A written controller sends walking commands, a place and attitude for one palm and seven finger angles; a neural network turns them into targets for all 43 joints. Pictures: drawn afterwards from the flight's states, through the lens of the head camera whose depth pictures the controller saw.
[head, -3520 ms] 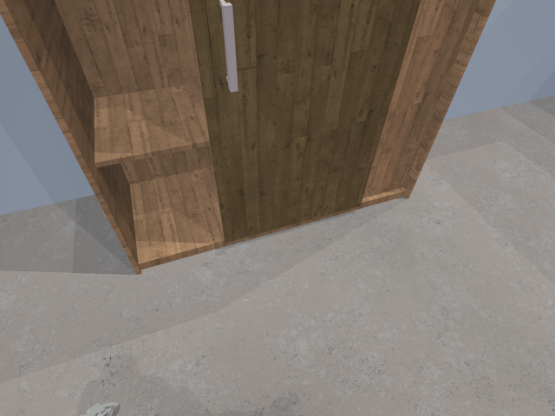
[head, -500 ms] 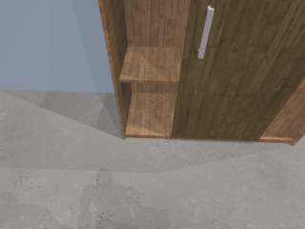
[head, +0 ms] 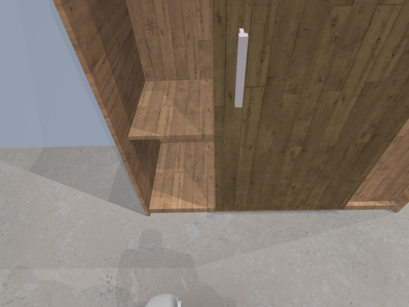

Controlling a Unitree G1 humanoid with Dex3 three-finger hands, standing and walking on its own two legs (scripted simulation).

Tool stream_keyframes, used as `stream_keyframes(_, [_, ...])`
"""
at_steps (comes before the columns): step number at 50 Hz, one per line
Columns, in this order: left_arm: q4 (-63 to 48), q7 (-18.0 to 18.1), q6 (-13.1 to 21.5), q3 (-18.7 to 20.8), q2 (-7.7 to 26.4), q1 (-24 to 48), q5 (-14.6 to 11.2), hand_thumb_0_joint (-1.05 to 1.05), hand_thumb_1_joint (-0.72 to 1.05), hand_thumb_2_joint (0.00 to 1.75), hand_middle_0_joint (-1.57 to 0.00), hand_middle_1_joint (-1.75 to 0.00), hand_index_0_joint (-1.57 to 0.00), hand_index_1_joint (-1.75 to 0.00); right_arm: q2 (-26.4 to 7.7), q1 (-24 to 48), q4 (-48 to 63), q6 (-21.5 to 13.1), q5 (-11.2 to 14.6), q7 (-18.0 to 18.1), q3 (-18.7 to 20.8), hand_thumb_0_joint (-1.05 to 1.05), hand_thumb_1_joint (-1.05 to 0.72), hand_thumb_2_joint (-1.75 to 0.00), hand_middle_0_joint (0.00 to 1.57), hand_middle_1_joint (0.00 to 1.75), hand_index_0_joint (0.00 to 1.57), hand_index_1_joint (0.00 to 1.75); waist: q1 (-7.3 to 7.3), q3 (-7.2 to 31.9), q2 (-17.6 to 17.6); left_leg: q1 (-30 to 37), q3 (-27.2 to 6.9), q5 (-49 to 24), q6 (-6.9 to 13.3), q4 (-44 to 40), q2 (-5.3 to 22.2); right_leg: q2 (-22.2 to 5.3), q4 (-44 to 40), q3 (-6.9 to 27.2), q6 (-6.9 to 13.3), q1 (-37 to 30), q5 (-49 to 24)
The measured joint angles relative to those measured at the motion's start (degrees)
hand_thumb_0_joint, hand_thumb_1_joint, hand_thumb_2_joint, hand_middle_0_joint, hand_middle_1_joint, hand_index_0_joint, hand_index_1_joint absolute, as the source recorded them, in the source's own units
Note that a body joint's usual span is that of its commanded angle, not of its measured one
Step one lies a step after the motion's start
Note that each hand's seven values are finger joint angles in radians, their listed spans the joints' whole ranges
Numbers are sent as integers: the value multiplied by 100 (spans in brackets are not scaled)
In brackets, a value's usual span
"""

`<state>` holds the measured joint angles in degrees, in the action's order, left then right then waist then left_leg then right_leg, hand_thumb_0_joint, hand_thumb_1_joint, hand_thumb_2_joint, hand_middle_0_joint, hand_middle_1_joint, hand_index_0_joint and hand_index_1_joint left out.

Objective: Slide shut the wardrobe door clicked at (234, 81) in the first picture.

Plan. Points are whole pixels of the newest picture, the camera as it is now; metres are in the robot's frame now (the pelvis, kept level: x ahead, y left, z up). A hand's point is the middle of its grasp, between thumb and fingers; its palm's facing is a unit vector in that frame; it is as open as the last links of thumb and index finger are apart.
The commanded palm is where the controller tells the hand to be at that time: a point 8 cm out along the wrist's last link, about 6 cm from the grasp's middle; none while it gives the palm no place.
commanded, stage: take the last steps up to it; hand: right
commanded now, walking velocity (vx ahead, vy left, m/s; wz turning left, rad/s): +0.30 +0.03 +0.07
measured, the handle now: (239, 70) +0.70 -0.07 +0.12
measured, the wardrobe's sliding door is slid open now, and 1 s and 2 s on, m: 0.37 0.37 0.37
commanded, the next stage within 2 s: come to a stop and stand still in 0.30 s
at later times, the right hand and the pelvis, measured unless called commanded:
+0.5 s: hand (261, 261) +0.27 -0.12 -0.17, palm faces +0.07 +0.97 -0.21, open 7.1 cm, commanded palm none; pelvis +0.19 +0.06 -0.01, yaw +0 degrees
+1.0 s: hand (297, 289) +0.22 -0.20 -0.19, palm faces +0.08 +0.98 -0.19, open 7.4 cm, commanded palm none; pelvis +0.19 +0.00 +0.00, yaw +0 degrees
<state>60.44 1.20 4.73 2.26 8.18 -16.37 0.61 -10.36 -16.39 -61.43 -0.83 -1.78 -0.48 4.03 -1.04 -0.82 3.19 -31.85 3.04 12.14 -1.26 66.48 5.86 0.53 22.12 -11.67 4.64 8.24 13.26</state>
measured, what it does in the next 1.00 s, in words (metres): walks ahead: left foot, then right foot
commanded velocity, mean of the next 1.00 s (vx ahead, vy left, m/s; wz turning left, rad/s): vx -0.01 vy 0.02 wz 0.01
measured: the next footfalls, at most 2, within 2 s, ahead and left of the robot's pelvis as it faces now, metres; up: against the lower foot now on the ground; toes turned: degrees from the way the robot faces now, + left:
left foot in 0.34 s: +0.28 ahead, +0.14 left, +0.00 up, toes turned +9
right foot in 0.82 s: +0.25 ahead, -0.09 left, +0.00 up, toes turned -2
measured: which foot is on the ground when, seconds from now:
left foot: up 0.00-0.32, down 0.34-0.84, up 0.86-1.00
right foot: down 0.00-0.36, up 0.38-0.80, down 0.82-1.00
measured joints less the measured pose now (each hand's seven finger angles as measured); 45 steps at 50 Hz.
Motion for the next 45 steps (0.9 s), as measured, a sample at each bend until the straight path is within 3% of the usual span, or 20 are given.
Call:
stream_keyframes(8, [408, -6, -43, -73, -261, -726, 21, 0, 92, 90, -20, -30, -20, -30, 21, 409, 110, 110, 9, -27, 20, 0, -93, -90, 19, 29, 19, 30, 196, 7, -65, -131, 28, -352, -47, -1336, 120, 193, -521, -3, -76, -803, 257])
stream_keyframes(15, [663, -8, -116, -89, -348, -1115, 90, 0, 91, 90, -20, -30, -20, -30, 163, 749, 200, 57, 39, -35, -43, 0, -92, -90, 19, 29, 19, 30, 469, -243, -301, 418, 288, 26, 204, -2757, -83, -12, -233, -4, -352, -1172, 904])
stream_keyframes(18, [788, -32, -178, -88, -358, -1212, 38, 0, 90, 90, -21, -30, -20, -30, 216, 836, 263, -156, 20, -19, -69, 0, -92, -90, 19, 29, 19, 30, 445, -349, -419, 821, 472, -303, 419, -3205, -316, -319, 867, 60, -475, -907, 1463])
stream_keyframes(20, [798, -49, -265, -87, -338, -1099, -14, 0, 90, 90, -21, -30, -20, -30, 262, 849, 295, -292, 59, 11, -93, 0, -91, -90, 19, 29, 19, 30, 416, -437, -448, 898, 577, -6, 531, -2976, -367, -386, 2707, 437, -424, -176, 1697])
stream_keyframes(22, [753, -48, -327, -55, -278, -925, -27, 0, 90, 90, -21, -30, -20, -30, 312, 779, 286, -325, 120, 78, -81, 0, -92, -90, 19, 29, 20, 30, 337, -426, -437, 1137, 630, 157, 567, -3124, -418, -368, 4049, 684, -383, 511, 1560])
stream_keyframes(24, [638, -8, -380, -39, -187, -680, -22, 0, 90, 90, -20, -30, -20, -30, 282, 721, 298, -341, 162, 208, -24, -2, -95, -90, 20, 29, 20, 30, 256, -362, -457, 1375, 666, 58, 500, -3472, -486, -415, 4409, 804, -430, 1043, 1271])
stream_keyframes(30, [77, 42, -581, 45, 100, 229, -29, 0, 91, 90, -20, -29, -20, -30, 216, 649, 198, -79, 63, 290, -113, -2, -95, -90, 20, 29, 20, 30, 185, -280, -538, 1621, 640, -46, 527, -3923, -518, -438, 3139, 947, -681, 1697, 1005])
stream_keyframes(37, [-342, -11, -733, 146, 329, 976, -11, 0, 92, 90, -20, -29, -20, -30, 182, 592, 293, 132, 12, 269, -86, -1, -92, -90, 20, 29, 20, 30, -36, -418, -449, 1601, 559, 72, 360, -3711, -338, -230, 2711, 982, -782, 1668, 1062])
stream_keyframes(39, [-433, -27, -711, 137, 308, 1073, -19, 0, 92, 90, -20, -29, -20, -30, 110, 568, 322, 174, 4, 260, -67, 0, -92, -90, 20, 29, 20, 30, -61, -434, -359, 1543, 555, 104, 292, -3613, -292, -216, 2305, 970, -760, 1444, 914])
stream_keyframes(41, [-498, -45, -653, 108, 269, 1092, -20, 0, 91, 90, -20, -29, -20, -30, 23, 521, 339, 215, 20, 253, -51, 0, -91, -90, 20, 29, 20, 30, -57, -416, -282, 1444, 563, 188, 205, -3415, -267, -243, 1553, 936, -725, 1050, 315])
stream_keyframes(43, [-508, -47, -573, 64, 173, 1060, 9, 0, 91, 90, -20, -29, -20, -30, -93, 517, 327, 279, 66, 256, -38, 0, -91, -90, 20, 29, 20, 30, -58, -421, -120, 1278, 462, 623, 102, -3021, -224, -169, 1280, 877, -386, 904, 376])
stream_keyframes(45, [-512, -27, -562, -35, 57, 986, 44, 0, 91, 90, -20, -29, -20, -30, -190, 493, 331, 350, 82, 269, -26, 0, -91, -90, 20, 29, 20, 30, -92, -417, -5, 1035, 69, 1386, 78, -2231, -401, -159, 1210, 831, -255, 875, 348])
